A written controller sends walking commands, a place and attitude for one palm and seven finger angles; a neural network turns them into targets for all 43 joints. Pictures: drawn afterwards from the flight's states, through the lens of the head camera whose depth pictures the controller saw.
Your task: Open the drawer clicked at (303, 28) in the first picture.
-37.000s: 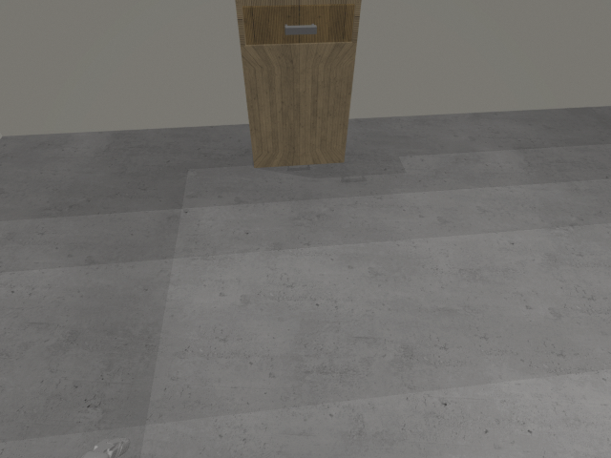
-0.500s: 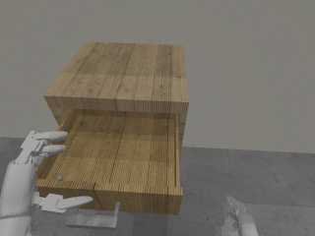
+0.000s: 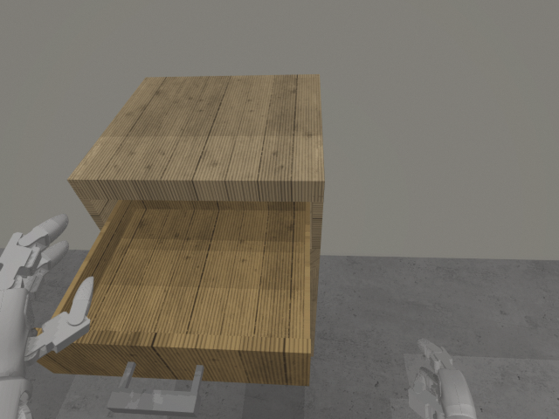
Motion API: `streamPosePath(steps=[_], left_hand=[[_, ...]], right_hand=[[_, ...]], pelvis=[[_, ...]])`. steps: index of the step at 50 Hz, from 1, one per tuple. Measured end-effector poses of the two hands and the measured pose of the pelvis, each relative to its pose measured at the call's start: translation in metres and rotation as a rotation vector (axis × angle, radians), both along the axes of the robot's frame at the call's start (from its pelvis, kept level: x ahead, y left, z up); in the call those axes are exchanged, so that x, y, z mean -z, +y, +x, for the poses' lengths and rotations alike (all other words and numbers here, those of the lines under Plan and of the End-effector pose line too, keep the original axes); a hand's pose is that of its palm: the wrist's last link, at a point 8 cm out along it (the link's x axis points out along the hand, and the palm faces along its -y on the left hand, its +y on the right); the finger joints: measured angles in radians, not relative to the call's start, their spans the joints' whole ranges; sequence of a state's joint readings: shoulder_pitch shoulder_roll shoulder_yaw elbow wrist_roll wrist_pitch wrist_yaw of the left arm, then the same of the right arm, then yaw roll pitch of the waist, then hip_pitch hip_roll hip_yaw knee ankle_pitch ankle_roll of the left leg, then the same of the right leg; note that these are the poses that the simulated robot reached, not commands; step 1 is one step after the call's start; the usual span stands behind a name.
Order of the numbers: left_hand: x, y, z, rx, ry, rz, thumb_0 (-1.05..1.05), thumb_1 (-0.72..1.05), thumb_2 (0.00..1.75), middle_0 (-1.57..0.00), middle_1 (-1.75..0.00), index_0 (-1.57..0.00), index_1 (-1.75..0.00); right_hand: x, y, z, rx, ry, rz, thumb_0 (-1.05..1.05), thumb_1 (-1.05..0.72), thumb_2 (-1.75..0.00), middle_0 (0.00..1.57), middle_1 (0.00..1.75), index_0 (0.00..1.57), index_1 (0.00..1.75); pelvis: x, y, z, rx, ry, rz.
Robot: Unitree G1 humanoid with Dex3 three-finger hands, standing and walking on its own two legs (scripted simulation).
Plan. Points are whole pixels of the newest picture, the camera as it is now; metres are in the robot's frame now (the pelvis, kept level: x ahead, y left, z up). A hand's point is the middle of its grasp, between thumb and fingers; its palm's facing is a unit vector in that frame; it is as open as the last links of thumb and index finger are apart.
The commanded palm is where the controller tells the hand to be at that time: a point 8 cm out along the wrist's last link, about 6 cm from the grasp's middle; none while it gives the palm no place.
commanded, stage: draw the hand back to the body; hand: left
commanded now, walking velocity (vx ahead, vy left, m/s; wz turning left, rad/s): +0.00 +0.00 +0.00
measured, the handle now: (159, 386) +0.18 +0.21 -0.06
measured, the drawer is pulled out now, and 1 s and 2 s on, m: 0.29 0.29 0.29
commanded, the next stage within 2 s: step back with the hand held close in 0.20 s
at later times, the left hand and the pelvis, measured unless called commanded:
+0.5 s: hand (86, 305) +0.19 +0.24 +0.15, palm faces +0.31 -0.82 -0.49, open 7.4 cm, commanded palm +0.13 +0.28 +0.18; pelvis -0.01 +0.00 +0.00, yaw -2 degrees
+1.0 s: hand (23, 386) +0.11 +0.25 +0.16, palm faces +0.35 -0.81 -0.47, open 7.4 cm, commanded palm +0.05 +0.30 +0.18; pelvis -0.09 +0.02 -0.02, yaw -1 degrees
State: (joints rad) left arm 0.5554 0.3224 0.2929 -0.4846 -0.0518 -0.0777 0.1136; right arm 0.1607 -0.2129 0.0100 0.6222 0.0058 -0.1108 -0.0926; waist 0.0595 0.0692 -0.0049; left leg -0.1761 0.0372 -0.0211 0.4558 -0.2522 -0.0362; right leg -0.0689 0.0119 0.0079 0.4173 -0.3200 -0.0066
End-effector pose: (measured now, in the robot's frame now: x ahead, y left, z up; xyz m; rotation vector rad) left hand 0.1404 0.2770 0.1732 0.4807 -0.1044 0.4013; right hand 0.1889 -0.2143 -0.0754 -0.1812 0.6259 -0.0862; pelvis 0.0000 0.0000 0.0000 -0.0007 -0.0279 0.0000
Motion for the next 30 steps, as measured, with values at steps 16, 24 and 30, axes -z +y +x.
streamPosePath(steps=[16, 24, 30], left_hand=[[0.000, -0.010, 0.003, 0.021, 0.008, -0.003, 0.01, 0.88, 0.89, -0.21, -0.32, -0.21, -0.31], [-0.001, -0.001, 0.015, 0.078, 0.023, 0.058, 0.01, 0.89, 0.90, -0.21, -0.31, -0.21, -0.31], [0.012, 0.002, 0.016, 0.175, 0.098, 0.063, 0.01, 0.89, 0.90, -0.21, -0.31, -0.21, -0.30]], right_hand=[[0.002, -0.010, -0.004, 0.015, 0.010, 0.004, 0.01, -0.91, -0.90, 0.20, 0.30, 0.20, 0.30], [0.005, -0.014, -0.022, 0.050, 0.091, -0.014, 0.01, -0.91, -0.90, 0.20, 0.30, 0.20, 0.30], [0.000, -0.017, -0.045, 0.124, 0.133, -0.041, 0.01, -0.91, -0.90, 0.20, 0.30, 0.20, 0.30]], pelvis=[[0.000, -0.007, 0.001, 0.004, -0.007, 0.001], [0.000, 0.002, -0.011, 0.024, 0.044, -0.013], [0.001, 0.015, -0.023, 0.048, 0.066, -0.006]])
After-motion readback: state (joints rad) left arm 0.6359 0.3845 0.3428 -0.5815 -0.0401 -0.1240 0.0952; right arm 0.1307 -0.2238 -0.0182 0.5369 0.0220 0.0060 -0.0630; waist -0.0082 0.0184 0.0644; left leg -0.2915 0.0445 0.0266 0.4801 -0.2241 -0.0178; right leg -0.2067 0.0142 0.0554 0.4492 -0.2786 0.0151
